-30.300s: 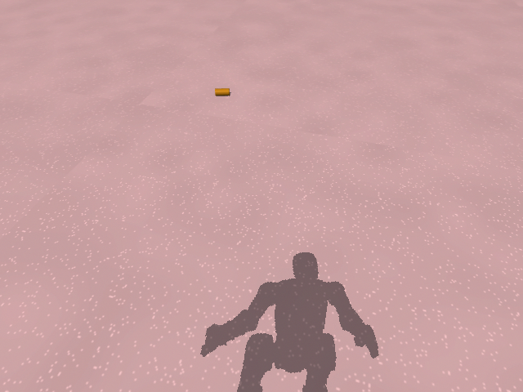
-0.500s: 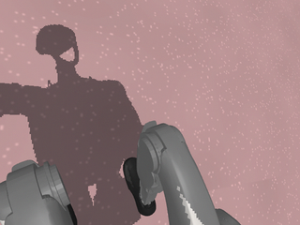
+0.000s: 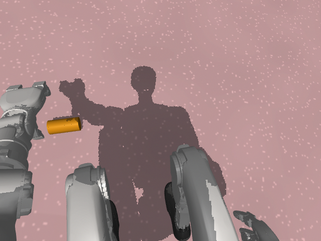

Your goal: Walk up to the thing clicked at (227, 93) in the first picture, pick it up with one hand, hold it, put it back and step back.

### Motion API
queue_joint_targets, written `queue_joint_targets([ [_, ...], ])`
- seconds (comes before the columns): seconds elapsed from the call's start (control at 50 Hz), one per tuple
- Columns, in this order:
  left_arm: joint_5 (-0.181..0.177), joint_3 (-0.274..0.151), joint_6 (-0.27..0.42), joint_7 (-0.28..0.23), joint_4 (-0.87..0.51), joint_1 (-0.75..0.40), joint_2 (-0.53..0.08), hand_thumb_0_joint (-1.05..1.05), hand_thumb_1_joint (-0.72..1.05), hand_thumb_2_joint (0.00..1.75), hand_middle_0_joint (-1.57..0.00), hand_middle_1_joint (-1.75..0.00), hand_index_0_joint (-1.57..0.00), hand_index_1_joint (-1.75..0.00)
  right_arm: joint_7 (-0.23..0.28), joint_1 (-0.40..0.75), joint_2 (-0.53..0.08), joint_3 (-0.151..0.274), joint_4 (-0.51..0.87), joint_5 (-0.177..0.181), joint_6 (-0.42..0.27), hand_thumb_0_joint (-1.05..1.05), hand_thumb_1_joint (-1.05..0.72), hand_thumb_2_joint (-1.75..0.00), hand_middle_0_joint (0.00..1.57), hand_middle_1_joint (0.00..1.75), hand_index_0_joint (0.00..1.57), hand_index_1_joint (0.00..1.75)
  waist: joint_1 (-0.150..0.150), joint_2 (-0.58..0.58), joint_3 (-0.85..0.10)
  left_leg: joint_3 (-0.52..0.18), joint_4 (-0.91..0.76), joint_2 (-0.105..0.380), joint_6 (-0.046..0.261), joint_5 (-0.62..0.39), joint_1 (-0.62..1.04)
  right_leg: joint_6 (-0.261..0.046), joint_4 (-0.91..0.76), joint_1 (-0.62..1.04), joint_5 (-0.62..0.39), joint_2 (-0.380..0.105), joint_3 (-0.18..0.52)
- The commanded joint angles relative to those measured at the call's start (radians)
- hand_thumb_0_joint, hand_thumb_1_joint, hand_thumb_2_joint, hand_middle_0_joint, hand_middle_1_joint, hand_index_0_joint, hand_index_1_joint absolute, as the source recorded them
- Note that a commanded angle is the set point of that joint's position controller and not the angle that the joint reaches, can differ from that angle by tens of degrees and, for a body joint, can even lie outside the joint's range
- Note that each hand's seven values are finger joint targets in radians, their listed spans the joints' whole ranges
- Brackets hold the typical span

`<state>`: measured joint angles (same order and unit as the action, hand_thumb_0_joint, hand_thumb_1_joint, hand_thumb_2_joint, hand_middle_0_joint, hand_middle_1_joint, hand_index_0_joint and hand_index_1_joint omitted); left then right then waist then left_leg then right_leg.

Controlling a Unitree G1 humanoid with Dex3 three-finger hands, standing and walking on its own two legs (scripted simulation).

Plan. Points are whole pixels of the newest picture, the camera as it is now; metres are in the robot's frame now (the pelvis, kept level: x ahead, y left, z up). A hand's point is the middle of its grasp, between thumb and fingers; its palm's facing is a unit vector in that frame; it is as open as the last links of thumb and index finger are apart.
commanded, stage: withdraw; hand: left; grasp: from above
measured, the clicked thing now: (64, 125) +0.52 +0.26 -0.35
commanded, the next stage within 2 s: home in 0.22 s
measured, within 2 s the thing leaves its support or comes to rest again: neither
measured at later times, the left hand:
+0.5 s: hand (49, 119) +0.49 +0.26 -0.21, palm faces -0.36 -0.06 -0.93, open 12.3 cm
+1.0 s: hand (21, 153) +0.35 +0.24 -0.01, palm faces -0.26 -0.71 -0.66, open 7.6 cm
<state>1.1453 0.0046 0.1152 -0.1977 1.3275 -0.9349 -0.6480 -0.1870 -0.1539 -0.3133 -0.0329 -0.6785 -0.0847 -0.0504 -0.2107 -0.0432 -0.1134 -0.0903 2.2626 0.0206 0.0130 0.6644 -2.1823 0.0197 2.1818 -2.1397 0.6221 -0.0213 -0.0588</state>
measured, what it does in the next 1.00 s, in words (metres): rises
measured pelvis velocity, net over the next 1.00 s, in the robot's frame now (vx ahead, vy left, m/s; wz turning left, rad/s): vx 0.01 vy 0.00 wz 0.04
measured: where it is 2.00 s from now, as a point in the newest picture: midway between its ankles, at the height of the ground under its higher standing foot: (146, 232)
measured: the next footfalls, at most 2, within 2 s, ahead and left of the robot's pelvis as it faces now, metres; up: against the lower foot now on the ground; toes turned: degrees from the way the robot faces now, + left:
none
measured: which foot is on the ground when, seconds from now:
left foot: down 0.00-1.00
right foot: down 0.00-1.00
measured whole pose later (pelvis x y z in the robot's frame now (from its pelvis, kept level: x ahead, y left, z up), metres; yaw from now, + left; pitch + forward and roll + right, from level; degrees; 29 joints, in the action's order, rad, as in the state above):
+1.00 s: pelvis +0.01 +0.00 +0.11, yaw +2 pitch +32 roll -5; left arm 0.47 -0.03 -0.07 -0.06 0.56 -0.32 -0.41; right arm -0.07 -0.12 -0.30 0.04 -0.60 0.02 -0.04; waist -0.07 -0.03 -0.20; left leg -0.07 1.93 0.02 0.01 0.66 -1.84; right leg 0.02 1.86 -1.80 0.62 -0.03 -0.05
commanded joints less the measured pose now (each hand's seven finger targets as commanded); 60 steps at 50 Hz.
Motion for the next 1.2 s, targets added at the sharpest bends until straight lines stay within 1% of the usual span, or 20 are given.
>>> queue_joint_targets([
  [0.0,0.009,-0.004,0.075,-0.004,-0.131,-0.317,-0.214,0.00,-0.33,0.87,-0.26,-0.82,-0.25,-0.84,0.057,-0.172,-0.190,0.056,0.020,-0.003,0.003,0.00,-0.90,-0.90,0.20,0.30,0.20,0.30,-0.050,-0.032,-0.447,0.080,-0.220,-0.054,0.031,0.019,0.229,-0.059,-0.281,0.341,0.044,0.050,-0.013],
  [0.06,0.046,-0.008,0.116,-0.049,-0.074,-0.318,-0.235,0.00,-0.33,0.87,-0.24,-0.83,-0.24,-0.84,0.069,-0.171,-0.191,0.043,0.006,-0.012,-0.001,0.00,-0.90,-0.90,0.20,0.30,0.20,0.30,-0.040,-0.082,-0.495,0.080,-0.211,-0.050,0.025,-0.018,0.266,-0.058,-0.242,0.331,-0.004,0.052,-0.019],
  [0.2,0.135,-0.016,0.159,-0.203,0.075,-0.429,-0.255,0.00,-0.33,0.86,-0.24,-0.84,-0.24,-0.84,0.073,-0.203,-0.215,0.026,-0.030,-0.049,-0.031,0.00,-0.90,-0.90,0.20,0.30,0.20,0.30,-0.082,-0.178,-0.499,0.063,-0.174,-0.049,0.012,-0.030,0.324,-0.062,-0.174,0.207,-0.024,0.047,-0.062],
  [0.3,0.167,-0.078,0.154,-0.290,0.017,-0.514,-0.349,0.00,-0.25,0.93,-0.26,-0.76,-0.23,-0.76,0.067,-0.229,-0.246,0.030,-0.046,-0.074,-0.057,0.00,-0.88,-0.89,0.20,0.30,0.20,0.30,-0.081,-0.318,-0.612,0.042,-0.162,-0.042,0.000,-0.082,0.436,-0.058,-0.100,0.163,-0.093,0.035,-0.097],
  [0.34,0.160,-0.093,0.133,-0.313,0.019,-0.487,-0.333,0.00,-0.25,0.93,-0.25,-0.80,-0.26,-0.82,0.061,-0.231,-0.243,0.039,-0.053,-0.080,-0.065,0.00,-0.89,-0.89,0.20,0.30,0.20,0.30,-0.083,-0.362,-0.621,0.032,-0.171,-0.038,-0.007,-0.084,0.472,-0.055,-0.069,0.126,-0.102,0.030,-0.108],
  [0.4,0.137,-0.114,0.096,-0.326,-0.019,-0.485,-0.341,0.00,-0.11,0.94,-0.25,-0.66,-0.23,-0.68,0.044,-0.243,-0.243,0.046,-0.052,-0.089,-0.074,0.00,-0.89,-0.89,0.20,0.30,0.20,0.30,-0.087,-0.383,-0.680,0.046,-0.152,-0.037,-0.001,-0.106,0.485,-0.060,-0.072,0.148,-0.131,0.030,-0.103],
  [0.46,0.060,-0.156,0.044,-0.309,-0.099,-0.383,-0.358,0.00,0.02,0.93,-0.24,-0.61,-0.22,-0.62,0.030,-0.257,-0.246,0.069,-0.040,-0.070,-0.072,0.00,-0.89,-0.90,0.20,0.30,0.20,0.30,-0.014,-0.403,-0.806,0.061,-0.181,-0.035,-0.003,-0.177,0.543,-0.070,-0.088,0.221,-0.187,0.028,-0.090],
  [0.54,-0.061,-0.147,-0.018,-0.227,-0.184,-0.293,-0.286,0.00,0.25,0.89,-0.22,-0.50,-0.21,-0.51,0.019,-0.291,-0.236,0.098,-0.043,-0.029,-0.051,0.00,-0.89,-0.90,0.20,0.30,0.20,0.30,0.005,-0.348,-0.844,0.065,-0.216,-0.035,0.006,-0.227,0.536,-0.065,-0.143,0.318,-0.238,0.032,-0.073],
  [0.58,-0.137,-0.189,-0.033,-0.178,-0.273,-0.241,-0.306,0.00,0.36,0.88,-0.22,-0.45,-0.21,-0.46,0.017,-0.295,-0.236,0.117,-0.024,-0.009,-0.044,0.00,-0.89,-0.90,0.20,0.30,0.20,0.30,0.032,-0.307,-0.851,0.065,-0.238,-0.036,0.011,-0.245,0.532,-0.061,-0.179,0.388,-0.251,0.033,-0.064],
  [0.62,-0.223,-0.128,-0.059,-0.107,-0.314,-0.110,-0.161,0.00,0.47,0.86,-0.21,-0.41,-0.20,-0.41,0.014,-0.285,-0.217,0.122,-0.004,0.013,-0.033,0.00,-0.89,-0.90,0.20,0.30,0.20,0.30,0.028,-0.252,-0.794,0.050,-0.290,-0.035,0.013,-0.221,0.519,-0.059,-0.221,0.410,-0.233,0.031,-0.063],
  [0.64,-0.260,-0.179,-0.063,-0.083,-0.418,-0.082,-0.226,0.00,0.55,0.88,-0.21,-0.39,-0.20,-0.40,0.021,-0.268,-0.231,0.135,0.027,0.025,-0.025,0.00,-0.90,-0.90,0.20,0.30,0.20,0.30,0.046,-0.224,-0.817,0.037,-0.315,-0.034,0.017,-0.208,0.536,-0.057,-0.242,0.431,-0.227,0.030,-0.058],
  [0.66,-0.300,-0.106,-0.081,-0.042,-0.407,0.007,-0.119,0.00,0.63,0.93,-0.22,-0.40,-0.21,-0.41,0.023,-0.268,-0.205,0.130,0.023,0.042,-0.017,0.00,-0.90,-0.90,0.20,0.30,0.20,0.30,0.048,-0.202,-0.768,0.033,-0.347,-0.035,0.018,-0.178,0.537,-0.058,-0.271,0.440,-0.203,0.033,-0.053],
  [0.68,-0.338,-0.107,-0.085,-0.008,-0.516,0.029,-0.109,0.00,0.69,0.88,-0.20,-0.35,-0.20,-0.35,0.027,-0.230,-0.204,0.134,0.067,0.049,-0.013,0.00,-0.90,-0.90,0.20,0.30,0.20,0.30,0.044,-0.173,-0.753,0.024,-0.374,-0.030,0.020,-0.157,0.531,-0.055,-0.296,0.460,-0.192,0.034,-0.052],
  [0.7,-0.373,-0.168,-0.095,0.014,-0.555,0.093,-0.176,0.00,0.77,0.92,-0.21,-0.35,-0.20,-0.35,0.036,-0.224,-0.216,0.142,0.079,0.058,-0.006,0.00,-0.90,-0.90,0.20,0.30,0.20,0.30,0.070,-0.147,-0.750,0.016,-0.396,-0.029,0.020,-0.165,0.540,-0.052,-0.311,0.494,-0.205,0.032,-0.045],
  [0.74,-0.461,-0.059,-0.111,0.078,-0.621,0.190,-0.002,0.00,0.90,0.91,-0.20,-0.31,-0.20,-0.31,0.046,-0.184,-0.178,0.131,0.096,0.068,-0.001,0.00,-0.90,-0.90,0.20,0.30,0.20,0.30,0.052,-0.099,-0.667,0.010,-0.430,-0.026,0.020,-0.143,0.542,-0.051,-0.355,0.496,-0.191,0.033,-0.038],
  [0.78,-0.530,-0.111,-0.120,0.101,-0.745,0.238,-0.048,0.00,0.90,0.90,-0.20,-0.30,-0.20,-0.30,0.065,-0.172,-0.176,0.136,0.109,0.077,0.004,0.00,-0.90,-0.90,0.20,0.30,0.20,0.30,0.080,-0.098,-0.665,0.008,-0.469,-0.020,0.018,-0.152,0.591,-0.050,-0.398,0.539,-0.192,0.029,-0.025],
  [0.8,-0.563,-0.063,-0.121,0.118,-0.800,0.252,0.019,0.00,0.90,0.90,-0.20,-0.30,-0.20,-0.30,0.071,-0.156,-0.154,0.133,0.122,0.080,0.002,0.00,-0.90,-0.90,0.20,0.30,0.20,0.30,0.075,-0.089,-0.652,0.017,-0.491,-0.019,0.019,-0.126,0.600,-0.050,-0.430,0.561,-0.169,0.032,-0.020],
  [0.84,-0.613,-0.113,-0.130,0.119,-0.871,0.298,-0.007,0.00,0.90,0.90,-0.20,-0.30,-0.20,-0.30,0.089,-0.128,-0.149,0.134,0.132,0.090,0.000,0.00,-0.90,-0.90,0.20,0.30,0.20,0.30,0.098,-0.095,-0.617,0.008,-0.542,-0.014,0.017,-0.087,0.645,-0.051,-0.473,0.576,-0.135,0.027,-0.012],
  [0.94,-0.711,-0.108,-0.159,0.109,-1.002,0.400,0.063,0.00,0.90,0.90,-0.20,-0.30,-0.20,-0.30,0.139,-0.061,-0.130,0.122,0.159,0.105,-0.021,0.00,-0.90,-0.90,0.20,0.30,0.20,0.30,0.115,-0.103,-0.583,0.010,-0.658,-0.012,0.011,-0.039,0.771,-0.052,-0.576,0.653,-0.090,0.022,0.004],
  [1.18,-1.042,-0.086,-0.332,0.101,-1.280,0.771,0.190,0.00,0.90,0.90,-0.20,-0.30,-0.20,-0.30,0.251,0.038,-0.072,0.081,0.245,0.126,-0.079,0.00,-0.90,-0.90,0.20,0.30,0.20,0.30,0.118,-0.042,-0.488,0.021,-0.929,-0.015,0.015,-0.024,1.040,-0.038,-0.895,0.974,-0.056,0.024,0.038],
])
